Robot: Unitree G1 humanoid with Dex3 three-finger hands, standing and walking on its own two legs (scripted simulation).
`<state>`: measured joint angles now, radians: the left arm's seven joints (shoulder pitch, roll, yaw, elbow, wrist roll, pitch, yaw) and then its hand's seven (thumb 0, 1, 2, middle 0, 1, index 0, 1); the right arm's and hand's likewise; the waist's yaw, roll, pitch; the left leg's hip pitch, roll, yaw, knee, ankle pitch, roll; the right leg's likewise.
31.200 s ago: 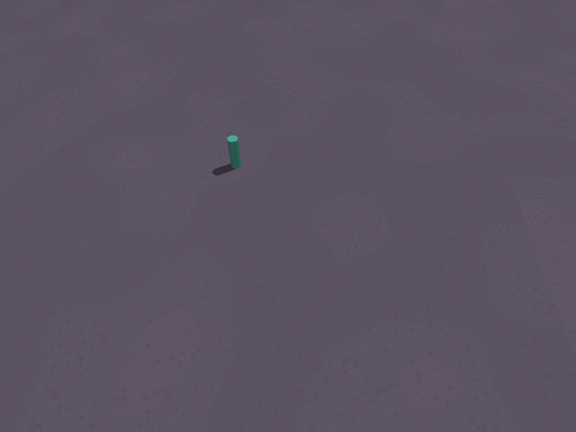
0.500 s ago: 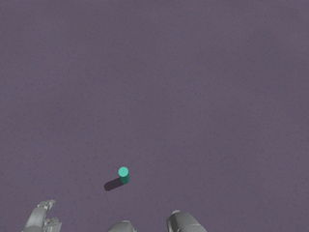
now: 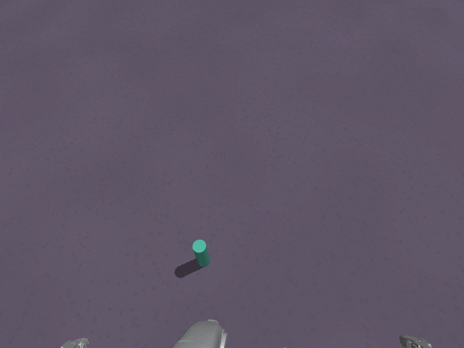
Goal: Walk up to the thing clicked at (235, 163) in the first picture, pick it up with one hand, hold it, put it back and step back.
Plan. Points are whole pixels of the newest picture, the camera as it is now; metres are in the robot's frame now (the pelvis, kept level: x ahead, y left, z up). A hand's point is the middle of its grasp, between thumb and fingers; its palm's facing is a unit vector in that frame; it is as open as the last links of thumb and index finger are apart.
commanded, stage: step back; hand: left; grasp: from the side
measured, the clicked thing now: (201, 254) +0.51 +0.17 -0.68
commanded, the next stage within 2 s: none
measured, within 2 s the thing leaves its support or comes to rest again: neither
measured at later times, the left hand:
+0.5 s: hand out of the picture -0.06 +0.27 -0.16, palm faces -0.03 -0.92 -0.38, open 7.4 cm
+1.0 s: hand out of the picture -0.20 +0.26 -0.15, palm faces +0.03 -0.93 -0.37, open 7.4 cm
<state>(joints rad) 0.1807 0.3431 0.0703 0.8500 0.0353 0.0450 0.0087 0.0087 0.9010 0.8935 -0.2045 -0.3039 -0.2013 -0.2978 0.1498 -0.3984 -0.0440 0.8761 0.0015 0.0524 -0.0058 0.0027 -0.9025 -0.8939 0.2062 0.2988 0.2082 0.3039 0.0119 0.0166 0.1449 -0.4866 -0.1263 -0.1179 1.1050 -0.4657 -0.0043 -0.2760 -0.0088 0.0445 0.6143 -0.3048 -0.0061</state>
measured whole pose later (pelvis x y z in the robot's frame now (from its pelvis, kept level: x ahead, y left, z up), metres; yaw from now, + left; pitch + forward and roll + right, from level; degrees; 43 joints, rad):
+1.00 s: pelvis -0.32 -0.01 +0.00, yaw +2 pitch -2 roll -1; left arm 0.12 0.40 0.08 0.80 0.01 0.08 0.02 0.01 0.90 0.89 -0.20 -0.30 -0.20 -0.30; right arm 0.17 -0.35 -0.03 0.86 -0.04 0.03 -0.01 0.00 -0.90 -0.89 0.21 0.30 0.21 0.30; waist 0.00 -0.04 0.17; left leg -0.35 0.00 -0.03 0.62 -0.23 0.02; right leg -0.49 0.11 0.14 1.21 -0.51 -0.01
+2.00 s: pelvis -0.48 -0.05 +0.00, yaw +5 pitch -2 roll +0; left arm 0.19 0.36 0.05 1.03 0.02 0.00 -0.01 0.01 0.90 0.89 -0.20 -0.30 -0.20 -0.30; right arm 0.19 -0.36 -0.05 1.04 -0.04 -0.01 0.02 0.00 -0.90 -0.89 0.20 0.30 0.21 0.30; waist 0.03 -0.01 0.04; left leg -0.24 -0.02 -0.02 0.55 -0.27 0.01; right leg -0.25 -0.04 -0.01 0.60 -0.34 0.00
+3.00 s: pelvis -0.49 -0.06 +0.02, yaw +5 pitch -3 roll +0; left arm 0.12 0.35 0.00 1.15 0.01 -0.01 -0.01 0.01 0.90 0.89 -0.20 -0.30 -0.20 -0.30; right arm 0.11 -0.34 0.00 1.15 -0.02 0.00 0.02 0.00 -0.90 -0.89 0.20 0.30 0.21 0.30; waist 0.00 0.00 0.06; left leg -0.12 0.00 -0.02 0.31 -0.14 -0.01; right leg -0.12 -0.01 -0.02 0.32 -0.15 0.00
